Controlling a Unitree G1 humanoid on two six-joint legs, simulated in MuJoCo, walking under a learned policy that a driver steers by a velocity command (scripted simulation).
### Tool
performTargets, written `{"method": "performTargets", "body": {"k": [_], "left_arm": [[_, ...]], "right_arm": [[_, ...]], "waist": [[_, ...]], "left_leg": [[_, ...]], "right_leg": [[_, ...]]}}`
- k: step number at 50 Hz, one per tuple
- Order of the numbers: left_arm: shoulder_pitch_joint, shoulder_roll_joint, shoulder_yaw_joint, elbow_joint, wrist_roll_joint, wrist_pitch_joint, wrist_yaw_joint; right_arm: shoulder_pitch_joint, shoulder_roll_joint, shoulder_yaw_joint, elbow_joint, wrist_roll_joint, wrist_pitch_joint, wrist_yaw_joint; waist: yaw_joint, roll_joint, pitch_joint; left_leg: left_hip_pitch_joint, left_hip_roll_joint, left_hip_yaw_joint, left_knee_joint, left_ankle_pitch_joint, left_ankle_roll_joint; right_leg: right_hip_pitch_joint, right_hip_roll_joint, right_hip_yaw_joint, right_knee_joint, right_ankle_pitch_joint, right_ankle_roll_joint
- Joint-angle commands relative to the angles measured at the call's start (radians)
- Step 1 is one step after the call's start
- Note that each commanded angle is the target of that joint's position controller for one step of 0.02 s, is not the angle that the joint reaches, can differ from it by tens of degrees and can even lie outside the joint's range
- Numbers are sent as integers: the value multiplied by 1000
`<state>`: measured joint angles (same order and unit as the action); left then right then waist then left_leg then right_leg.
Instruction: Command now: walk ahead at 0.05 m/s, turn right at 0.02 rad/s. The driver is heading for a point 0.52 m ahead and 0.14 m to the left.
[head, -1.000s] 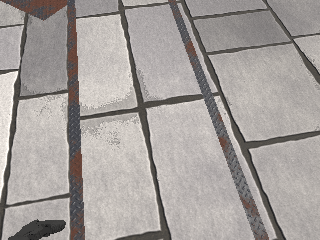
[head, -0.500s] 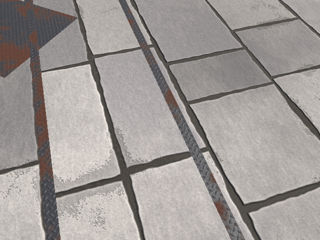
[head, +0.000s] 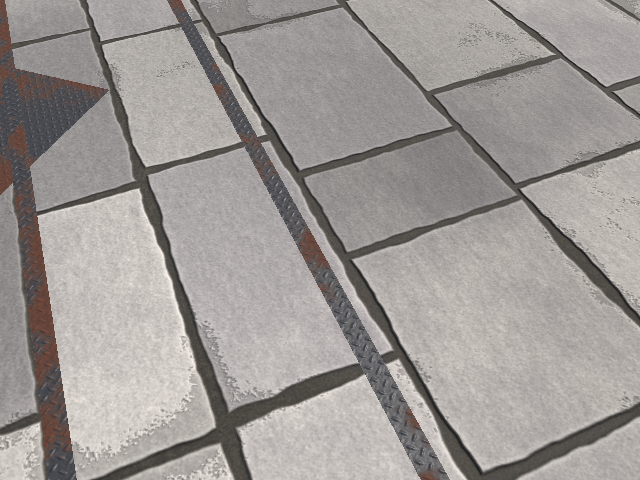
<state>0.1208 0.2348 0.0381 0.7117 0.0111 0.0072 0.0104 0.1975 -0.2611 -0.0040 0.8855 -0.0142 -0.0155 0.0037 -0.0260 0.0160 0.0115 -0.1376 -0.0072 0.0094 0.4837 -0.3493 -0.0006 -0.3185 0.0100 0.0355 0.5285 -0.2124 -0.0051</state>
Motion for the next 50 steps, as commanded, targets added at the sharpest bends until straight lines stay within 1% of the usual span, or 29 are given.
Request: {"method": "performTargets", "body": {"k": [1, 5, 11, 20, 21, 23, 24, 26, 28, 29, 30, 31, 32, 33, 34, 35, 36, 37, 38, 39, 40, 41, 42, 43, 44, 45, 46, 47, 50], "left_arm": [[2, 119, 32, -37, -2, -20, -2], [-11, 122, 34, -5, -4, -23, -2], [-27, 120, 35, 57, -6, -20, 1], [-38, 117, 34, 157, -8, -10, 17], [-22, 112, 33, 176, -9, -8, 18], [-6, 136, 43, 197, -17, -2, 22], [-6, 142, 45, 201, -18, -5, 22], [-9, 137, 45, 205, -24, -24, 16], [-16, 125, 45, 206, -33, -47, 5], [-39, 115, 42, 199, -36, -58, 0], [-79, 98, 38, 185, -38, -71, -6], [-128, 73, 32, 168, -37, -86, -13], [-145, 70, 28, 156, -40, -100, -19], [-150, 82, 29, 155, -37, -111, -23], [-142, 85, 29, 156, -39, -118, -29], [-123, 81, 28, 163, -43, -122, -34], [-69, 84, 31, 186, -49, -121, -38], [36, 104, 45, 229, -50, -116, -37], [167, 151, 68, 274, -47, -108, -34], [326, 238, 96, 305, -40, -103, -26], [404, 269, 93, 318, -37, -104, -30], [316, 177, 60, 305, -26, -111, -29], [240, 126, 43, 280, -22, -116, -28], [195, 110, 34, 268, -17, -118, -29], [173, 95, 25, 263, -14, -118, -31], [169, 78, 17, 268, -6, -114, -30], [179, 81, 15, 275, -2, -112, -26], [190, 96, 17, 282, 0, -112, -20], [175, 139, 21, 283, 9, -113, -5]], "right_arm": [[38, -122, -26, -26, 2, 7, -13], [27, -120, -29, -1, 6, 19, -21], [19, -115, -32, 42, 6, 34, -31], [42, -103, -31, 104, 5, 26, -42], [65, -94, -29, 117, 6, 25, -42], [65, -102, -32, 118, 14, 23, -46], [67, -102, -32, 111, 15, 19, -49], [99, -91, -30, 109, 20, -3, -48], [145, -88, -29, 120, 25, -28, -43], [174, -96, -32, 127, 27, -38, -40], [215, -119, -39, 137, 29, -47, -37], [260, -161, -51, 150, 33, -54, -34], [237, -197, -63, 147, 38, -58, -32], [232, -179, -62, 143, 39, -62, -30], [235, -162, -61, 141, 38, -64, -27], [228, -159, -63, 137, 39, -60, -22], [197, -161, -65, 125, 43, -52, -19], [149, -164, -64, 104, 41, -47, -18], [113, -164, -64, 84, 39, -49, -20], [75, -116, -51, 47, 35, -56, -23], [108, -43, -30, 24, 28, -75, -28], [87, -95, -47, 20, 52, -90, -22], [84, -102, -51, 24, 74, -99, -11], [77, -92, -54, 27, 74, -101, -8], [63, -94, -63, 28, 64, -96, -7], [74, -86, -67, 32, 59, -86, -2], [85, -63, -66, 34, 57, -76, 3], [77, -48, -64, 29, 54, -66, 7], [-25, -33, -58, -30, 46, -55, 7]], "waist": [[5, -74, -85], [4, -50, -95], [1, -28, -66], [6, -30, -17], [5, -35, -31], [17, -31, 18], [17, -38, 53], [9, -62, 98], [-2, -40, 102], [-15, -8, 102], [-34, 48, 107], [-52, 132, 121], [-36, 188, 168], [-33, 168, 177], [-24, 153, 168], [-10, 144, 154], [23, 138, 135], [77, 136, 86], [138, 103, 8], [197, -91, -64], [191, -282, -145], [143, -165, -52], [110, -125, 19], [89, -84, 49], [76, -69, 74], [60, -86, 69], [52, -99, 64], [48, -91, 68], [49, -59, 108]], "left_leg": [[-85, 52, -37, -52, 244, -1], [-51, 54, -37, -50, 260, -8], [-35, 51, -31, -69, 211, -13], [-70, 46, -21, -92, 120, -11], [-70, 38, -10, -97, 32, -7], [-128, 25, -3, -71, -167, 23], [-158, 29, -12, -60, -243, 40], [-189, 43, -35, -47, -294, 68], [-171, 69, -76, -67, -295, 97], [-133, 93, -119, -108, -307, 118], [-67, 140, -203, -176, -334, 151], [20, 232, -347, -274, -358, 197], [58, 333, -460, -315, -282, 235], [82, 359, -470, -302, -140, 241], [124, 355, -432, -277, 0, 229], [134, 334, -376, -254, 77, 208], [83, 297, -303, -230, 124, 178], [-26, 236, -217, -176, 244, 142], [-137, 176, -138, -40, 405, 106], [-327, 53, -4, 294, 382, 33], [-518, -36, -34, 593, -135, 1], [-620, 18, -121, 737, -178, 26], [-641, 64, -136, 759, -95, 56], [-638, 99, -125, 727, -11, 70], [-625, 122, -118, 683, 49, 72], [-585, 132, -112, 655, 89, 70], [-564, 131, -102, 636, 112, 62], [-569, 129, -94, 620, 135, 50], [-601, 121, -91, 466, 243, 18]], "right_leg": [[201, -95, 103, -18, 475, -79], [206, -92, 101, -17, 496, -86], [182, -79, 92, -45, 387, -83], [160, -59, 79, -88, 192, -69], [164, -48, 71, -101, 57, -67], [107, -26, 65, -116, -313, -76], [62, -32, 81, -131, -430, -85], [13, -59, 127, -152, -510, -106], [-9, -61, 132, -124, -474, -110], [-42, -41, 100, -84, -426, -101], [-108, -4, 41, -7, -347, -80], [-201, 39, -41, 115, -223, -52], [-278, 21, -73, 167, -150, -52], [-303, -7, -55, 183, -168, -61], [-310, -17, -56, 166, -202, -69], [-266, -19, -70, 106, -211, -76], [-133, -7, -91, 4, -136, -82], [100, 31, -109, -64, -33, -86], [327, 26, -63, -56, 26, -99], [527, -151, 241, -169, -89, -183], [658, -356, 623, -308, -113, -298], [585, -380, 603, -308, -114, -295], [508, -347, 462, -317, -67, -259], [450, -314, 360, -339, -37, -228], [408, -282, 263, -355, 50, -199], [373, -248, 176, -364, 122, -173], [348, -234, 122, -372, 179, -164], [328, -232, 85, -384, 222, -167], [260, -233, 2, -432, 253, -174]]}}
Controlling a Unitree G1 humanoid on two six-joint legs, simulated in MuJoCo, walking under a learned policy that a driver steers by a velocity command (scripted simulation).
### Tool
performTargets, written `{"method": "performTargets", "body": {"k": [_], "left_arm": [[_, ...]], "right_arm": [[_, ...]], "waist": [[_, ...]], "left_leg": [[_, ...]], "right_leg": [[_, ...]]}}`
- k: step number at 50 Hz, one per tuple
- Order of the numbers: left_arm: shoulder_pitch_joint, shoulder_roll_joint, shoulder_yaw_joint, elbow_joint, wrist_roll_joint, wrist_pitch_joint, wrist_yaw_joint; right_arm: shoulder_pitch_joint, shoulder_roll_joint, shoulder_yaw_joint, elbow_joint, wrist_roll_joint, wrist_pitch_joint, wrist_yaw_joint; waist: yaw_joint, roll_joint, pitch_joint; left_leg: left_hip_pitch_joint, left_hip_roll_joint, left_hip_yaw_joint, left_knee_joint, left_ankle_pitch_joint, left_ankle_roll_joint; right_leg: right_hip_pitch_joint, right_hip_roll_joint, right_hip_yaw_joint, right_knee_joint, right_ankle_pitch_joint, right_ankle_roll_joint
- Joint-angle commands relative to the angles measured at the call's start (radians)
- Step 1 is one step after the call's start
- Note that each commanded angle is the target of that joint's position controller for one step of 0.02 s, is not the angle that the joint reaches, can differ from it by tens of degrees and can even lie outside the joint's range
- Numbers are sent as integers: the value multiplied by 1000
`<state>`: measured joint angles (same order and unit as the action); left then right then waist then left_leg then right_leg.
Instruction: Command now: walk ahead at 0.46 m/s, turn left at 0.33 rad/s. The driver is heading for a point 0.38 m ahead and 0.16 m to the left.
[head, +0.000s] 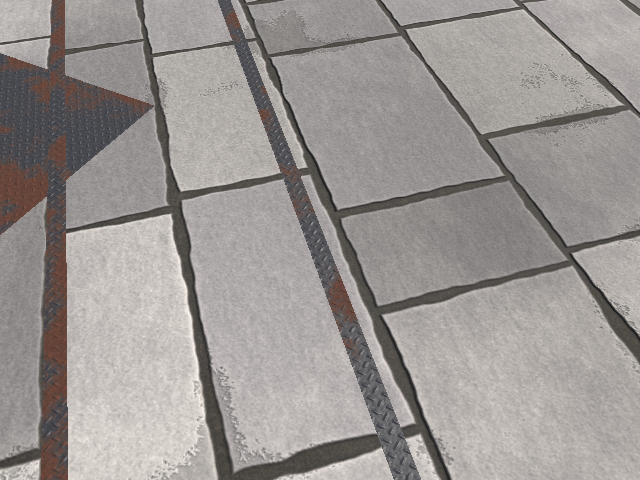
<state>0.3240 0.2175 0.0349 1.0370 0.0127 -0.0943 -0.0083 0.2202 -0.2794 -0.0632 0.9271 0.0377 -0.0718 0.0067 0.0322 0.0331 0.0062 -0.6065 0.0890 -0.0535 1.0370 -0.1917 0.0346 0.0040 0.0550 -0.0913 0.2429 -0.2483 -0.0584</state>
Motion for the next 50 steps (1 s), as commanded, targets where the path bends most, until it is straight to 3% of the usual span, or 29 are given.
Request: {"method": "performTargets", "body": {"k": [1, 5, 8, 10, 11, 12, 13, 14, 15, 16, 17, 18, 19, 21, 24, 27, 29, 34, 35, 36, 37, 38, 39, 40, 43, 44, 46, 50], "left_arm": [[-43, 163, 24, -48, 8, -12, 18], [14, 180, 26, -32, -10, -13, 29], [28, 196, 33, -27, -21, 6, 30], [10, 226, 43, -45, -17, 24, 36], [-2, 235, 46, -56, -11, 37, 41], [-17, 235, 44, -71, -10, 46, 45], [4, 210, 31, -95, 3, 38, 44], [90, 57, -13, -138, 3, 1, 18], [-17, 162, 8, -160, -28, -51, -3], [-93, 205, 20, -189, -67, -69, -7], [-98, 192, 19, -184, -59, -71, 3], [-87, 203, 31, -165, -36, -56, 16], [-63, 202, 35, -160, -26, -36, 20], [-34, 164, 34, -161, -12, -2, 26], [-83, 140, 29, -189, 2, 21, 40], [-164, 130, 22, -207, -4, 24, 37], [-216, 135, 22, -217, -9, 22, 29], [-256, 162, 28, -226, 0, 12, 14], [-221, 166, 31, -213, 5, 6, 12], [-185, 190, 36, -200, 15, 0, 14], [-181, 248, 44, -199, 24, 1, 20], [-180, 217, 38, -186, 17, 14, 24], [-168, 145, 23, -181, 7, 29, 23], [-181, 121, 14, -173, -1, 39, 20], [-281, 151, 19, -185, -7, 48, 6], [-277, 157, 22, -187, -8, 44, 3], [-268, 162, 25, -162, -9, 39, 4], [-274, 143, 25, -131, -12, 49, 15]], "right_arm": [[-83, -11, 6, -90, -10, 0, 6], [-222, 1, 22, -158, -16, -1, 28], [-251, -18, 16, -201, -14, 1, 49], [-195, -60, -6, -210, -12, 6, 61], [-92, -95, -26, -191, -10, 11, 63], [64, -145, -57, -153, -8, 16, 56], [204, -226, -88, -128, -7, 30, 33], [157, -282, -91, -163, -7, 26, 27], [171, -200, -66, -160, -20, 18, 28], [115, -154, -52, -164, -36, 6, 24], [26, -124, -41, -181, -39, -7, 29], [-39, -89, -30, -198, -41, -12, 29], [-63, -84, -25, -207, -50, -12, 27], [-58, -99, -25, -196, -50, -15, 25], [-28, -124, -29, -172, -46, -11, 7], [-10, -122, -24, -157, -39, 9, -8], [11, -125, -21, -138, -41, 19, -15], [6, -104, -8, -100, -45, 35, -19], [-4, -95, -3, -96, -38, 38, -21], [24, -85, 2, -88, -40, 36, -21], [102, -74, 4, -87, -61, 26, -19], [182, -50, 10, -59, -58, 24, -21], [141, -63, 12, -53, -51, 32, -25], [103, -69, 10, -63, -44, 47, -28], [86, -88, 5, -45, -47, 99, -37], [81, -113, -1, -33, -45, 104, -38], [78, -88, 4, -22, -46, 99, -35], [71, -73, 7, 4, -45, 86, -34]], "waist": [[-7, -78, 120], [30, -64, 137], [8, -70, 121], [-44, -116, 44], [-102, -132, -22], [-183, -118, -104], [-223, 15, -197], [-101, 247, -312], [-164, 123, -348], [-144, 89, -195], [-83, -44, -92], [-46, -72, -69], [-18, -57, -54], [7, -36, -50], [4, 4, -60], [-33, 29, -87], [-61, 37, -94], [-59, 51, -64], [-30, 42, -71], [-18, 9, -89], [-76, -73, -147], [-100, -161, -207], [-56, -159, -220], [-54, -165, -201], [-74, -123, -102], [-54, -67, -87], [-52, -58, -98], [-44, -38, -94]], "left_leg": [[-106, 20, -9, -168, 144, -20], [-37, -1, 72, -358, 264, -1], [-33, -30, 102, -419, 189, 47], [75, -91, 155, -404, 97, 86], [199, -129, 174, -398, 59, 108], [425, -163, 163, -443, 78, 141], [710, -27, -80, -482, 4, 196], [1004, 244, -718, -660, -187, 419], [1000, 244, -802, -778, -270, 391], [866, 220, -618, -779, -115, 330], [675, 179, -456, -773, 147, 293], [553, 141, -324, -760, 359, 263], [455, 116, -252, -767, 487, 254], [353, 90, -165, -781, 651, 253], [340, 52, -72, -775, 770, 236], [386, 18, -27, -757, 704, 178], [424, 30, -40, -752, 638, 159], [512, 81, -124, -665, 561, 162], [515, 68, -129, -620, 530, 142], [495, 27, -120, -574, 471, 100], [422, -40, -100, -520, 309, 62], [316, -82, -73, -491, 76, 13], [294, -98, -51, -465, -78, -15], [289, -93, -44, -475, -137, -27], [392, -79, -47, -608, -18, -11], [387, -78, -53, -605, 22, 13], [401, -65, -59, -604, 105, 26], [400, -62, -53, -604, 153, 14]], "right_leg": [[-89, -265, 89, -158, 295, -112], [-69, -276, -6, -172, 343, -100], [68, -313, -51, -75, 577, -78], [128, -325, -82, 85, 931, -55], [120, -319, -94, 238, 1042, -42], [28, -287, -107, 456, 1011, -17], [-215, -229, -113, 780, 666, 19], [-639, 17, 3, 1183, -254, 80], [-741, -22, 219, 1248, -271, 40], [-775, -72, 199, 1209, -201, 15], [-716, -123, 186, 1112, -132, 19], [-635, -162, 174, 1034, -113, 32], [-554, -177, 172, 1007, -113, 44], [-486, -175, 148, 923, -93, 76], [-505, -156, 125, 747, 39, 113], [-478, -138, 118, 529, 215, 112], [-457, -124, 121, 438, 288, 110], [-432, -105, 138, 294, 178, 70], [-373, -100, 133, 211, 229, 49], [-261, -130, 163, 135, 473, 22], [-101, -221, 236, 208, 793, -26], [30, -283, 294, 264, 867, -126], [31, -305, 334, 248, 775, -169], [-7, -310, 359, 219, 642, -169], [-182, -215, 278, 210, 423, -84], [-190, -173, 222, 224, 414, -58], [-163, -145, 189, 244, 425, -40], [-124, -137, 181, 259, 458, -49]]}}
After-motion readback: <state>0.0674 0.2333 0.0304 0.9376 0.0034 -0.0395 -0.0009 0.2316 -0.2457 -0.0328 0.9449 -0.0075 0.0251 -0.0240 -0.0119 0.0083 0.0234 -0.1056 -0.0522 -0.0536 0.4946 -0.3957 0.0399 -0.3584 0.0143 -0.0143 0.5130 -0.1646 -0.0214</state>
